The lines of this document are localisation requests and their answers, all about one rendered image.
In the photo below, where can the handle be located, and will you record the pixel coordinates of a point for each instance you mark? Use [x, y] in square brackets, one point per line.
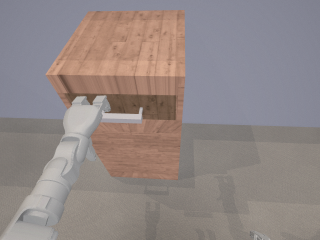
[122, 117]

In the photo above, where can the robot left upper arm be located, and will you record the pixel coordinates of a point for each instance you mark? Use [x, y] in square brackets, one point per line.
[30, 231]

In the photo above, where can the robot right hand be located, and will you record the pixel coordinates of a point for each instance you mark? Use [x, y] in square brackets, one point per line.
[258, 236]

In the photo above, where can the drawer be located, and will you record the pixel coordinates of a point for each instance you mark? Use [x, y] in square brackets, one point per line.
[155, 107]

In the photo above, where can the cabinet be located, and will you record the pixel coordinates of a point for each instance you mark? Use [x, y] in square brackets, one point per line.
[138, 52]

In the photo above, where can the robot left hand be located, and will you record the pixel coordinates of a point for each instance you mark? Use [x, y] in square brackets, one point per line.
[83, 118]

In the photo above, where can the robot left forearm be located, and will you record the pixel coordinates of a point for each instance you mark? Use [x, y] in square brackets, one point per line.
[45, 205]

